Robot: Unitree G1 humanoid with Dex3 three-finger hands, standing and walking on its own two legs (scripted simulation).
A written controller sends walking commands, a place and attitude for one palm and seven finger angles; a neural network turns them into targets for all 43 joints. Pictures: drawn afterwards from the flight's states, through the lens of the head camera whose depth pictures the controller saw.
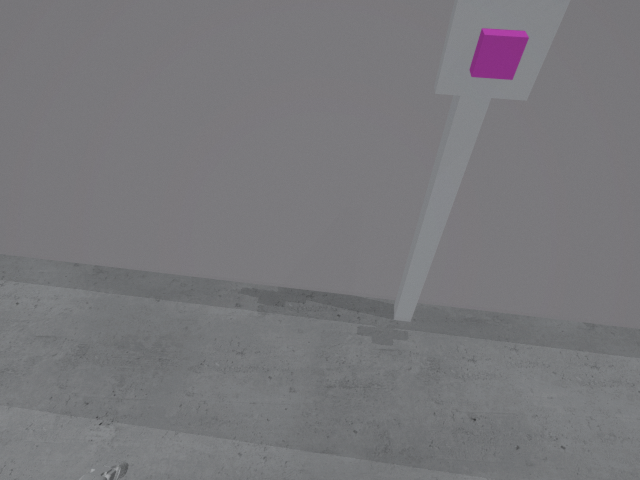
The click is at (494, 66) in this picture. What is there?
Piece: button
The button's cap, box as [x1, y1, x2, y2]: [470, 28, 528, 79]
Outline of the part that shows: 482,28 470,66 471,76 512,79 528,38 526,33 524,31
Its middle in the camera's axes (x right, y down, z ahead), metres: +0.30 -0.32 +0.66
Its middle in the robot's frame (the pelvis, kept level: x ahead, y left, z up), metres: +0.74 -0.26 +0.20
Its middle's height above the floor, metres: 0.97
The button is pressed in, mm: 0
